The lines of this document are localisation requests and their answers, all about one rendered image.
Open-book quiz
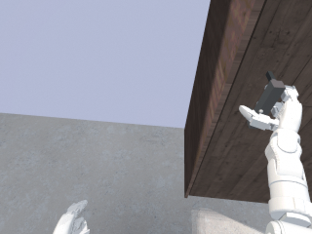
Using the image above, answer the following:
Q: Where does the right robot upper arm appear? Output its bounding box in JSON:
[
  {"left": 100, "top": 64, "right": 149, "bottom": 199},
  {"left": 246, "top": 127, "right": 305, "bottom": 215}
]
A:
[{"left": 265, "top": 220, "right": 312, "bottom": 234}]

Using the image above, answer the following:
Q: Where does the robot right forearm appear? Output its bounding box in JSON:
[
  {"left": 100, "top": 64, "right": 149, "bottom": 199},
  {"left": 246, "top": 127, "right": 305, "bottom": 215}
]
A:
[{"left": 264, "top": 129, "right": 312, "bottom": 229}]

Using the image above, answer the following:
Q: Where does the left robot hand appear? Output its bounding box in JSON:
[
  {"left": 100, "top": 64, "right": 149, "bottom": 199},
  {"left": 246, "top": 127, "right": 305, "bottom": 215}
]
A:
[{"left": 53, "top": 200, "right": 90, "bottom": 234}]

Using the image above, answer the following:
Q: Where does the handle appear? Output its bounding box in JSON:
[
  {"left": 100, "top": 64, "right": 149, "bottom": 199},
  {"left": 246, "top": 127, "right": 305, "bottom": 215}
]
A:
[{"left": 247, "top": 71, "right": 286, "bottom": 130}]

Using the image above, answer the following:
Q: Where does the wardrobe door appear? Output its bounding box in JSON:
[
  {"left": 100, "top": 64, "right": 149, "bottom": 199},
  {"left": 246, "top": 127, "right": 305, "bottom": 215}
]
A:
[{"left": 189, "top": 0, "right": 312, "bottom": 204}]

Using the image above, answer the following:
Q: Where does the right robot hand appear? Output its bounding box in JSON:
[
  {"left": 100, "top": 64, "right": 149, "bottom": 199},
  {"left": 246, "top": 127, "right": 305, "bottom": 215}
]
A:
[{"left": 239, "top": 85, "right": 302, "bottom": 133}]

